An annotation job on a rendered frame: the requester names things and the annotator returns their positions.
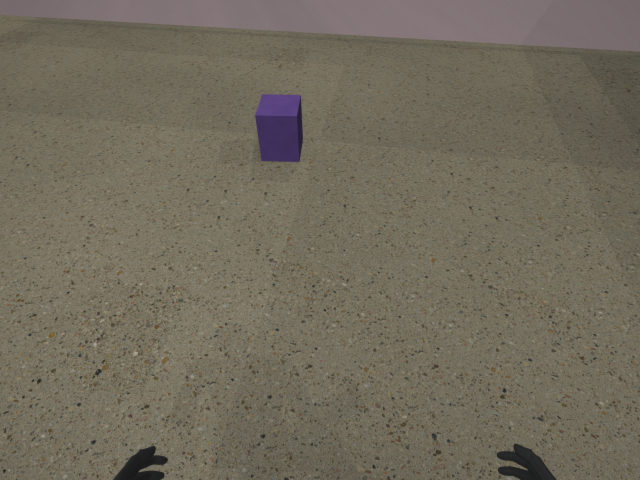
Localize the robot right hand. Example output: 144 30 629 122
497 444 556 480

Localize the robot left hand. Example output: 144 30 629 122
113 446 168 480

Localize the carton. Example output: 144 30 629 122
255 94 303 162

